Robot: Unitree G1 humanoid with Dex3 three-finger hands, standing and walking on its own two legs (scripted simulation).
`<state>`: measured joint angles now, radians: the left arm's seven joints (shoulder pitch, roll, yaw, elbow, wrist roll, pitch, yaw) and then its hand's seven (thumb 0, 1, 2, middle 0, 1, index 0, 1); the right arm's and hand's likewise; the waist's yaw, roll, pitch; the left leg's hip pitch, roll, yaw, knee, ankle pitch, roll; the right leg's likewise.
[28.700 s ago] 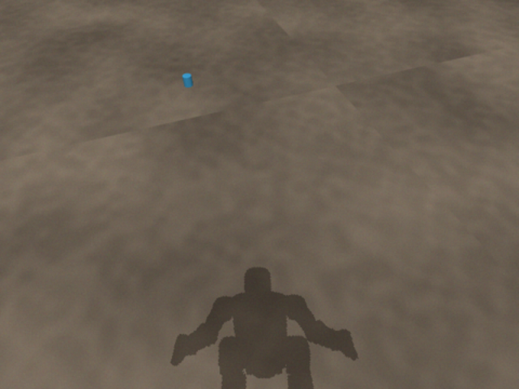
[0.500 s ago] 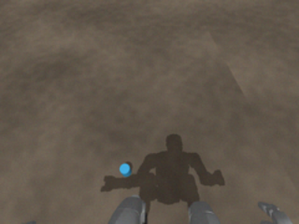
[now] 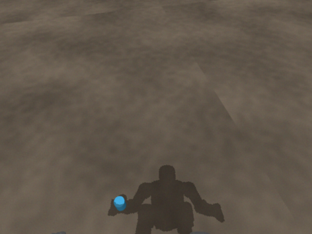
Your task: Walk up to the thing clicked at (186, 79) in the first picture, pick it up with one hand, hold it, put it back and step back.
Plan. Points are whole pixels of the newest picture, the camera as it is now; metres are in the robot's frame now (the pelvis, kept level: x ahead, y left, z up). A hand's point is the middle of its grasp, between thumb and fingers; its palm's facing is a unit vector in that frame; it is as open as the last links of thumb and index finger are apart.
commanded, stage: stand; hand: left
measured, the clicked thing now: (120, 203) +0.40 +0.24 -0.73
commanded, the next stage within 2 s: walk up in 0.44 s
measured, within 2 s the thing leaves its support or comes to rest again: neither
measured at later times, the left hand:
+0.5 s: hand out of the picture +0.10 +0.25 -0.15, palm faces +0.01 -0.94 -0.33, open 7.4 cm
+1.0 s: hand out of the picture +0.04 +0.30 -0.17, palm faces -0.09 -0.92 -0.38, open 7.4 cm
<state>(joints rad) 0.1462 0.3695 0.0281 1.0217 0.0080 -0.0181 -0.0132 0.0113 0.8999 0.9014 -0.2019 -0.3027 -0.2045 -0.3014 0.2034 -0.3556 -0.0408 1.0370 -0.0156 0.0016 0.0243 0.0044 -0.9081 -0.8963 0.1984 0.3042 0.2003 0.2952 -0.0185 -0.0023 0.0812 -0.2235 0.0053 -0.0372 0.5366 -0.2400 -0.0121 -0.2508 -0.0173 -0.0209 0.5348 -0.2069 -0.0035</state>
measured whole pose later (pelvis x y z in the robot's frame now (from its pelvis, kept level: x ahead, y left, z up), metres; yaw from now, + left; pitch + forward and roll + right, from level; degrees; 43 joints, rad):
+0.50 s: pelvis +0.01 +0.00 +0.01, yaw +0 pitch -3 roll +0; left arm 0.08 0.35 0.01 1.11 -0.01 -0.01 -0.01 0.01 0.90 0.90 -0.20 -0.30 -0.20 -0.30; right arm 0.05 -0.36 -0.01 1.11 0.01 0.00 0.02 0.00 -0.91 -0.90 0.20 0.30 0.20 0.30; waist 0.00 0.00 0.09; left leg -0.19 0.01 -0.04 0.43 -0.19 -0.02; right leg -0.22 -0.01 -0.03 0.43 -0.16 0.00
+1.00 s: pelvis -0.09 +0.04 -0.01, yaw -3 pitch -1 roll -1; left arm 0.07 0.40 0.06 0.90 0.01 0.06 0.02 0.01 0.90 0.90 -0.20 -0.30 -0.20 -0.30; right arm 0.11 -0.35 -0.04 0.93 -0.02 0.04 -0.02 0.00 -0.90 -0.90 0.20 0.30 0.20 0.30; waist -0.02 -0.03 0.22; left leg -0.33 0.01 0.05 0.65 -0.30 0.04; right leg -0.41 0.07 0.11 1.02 -0.49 0.03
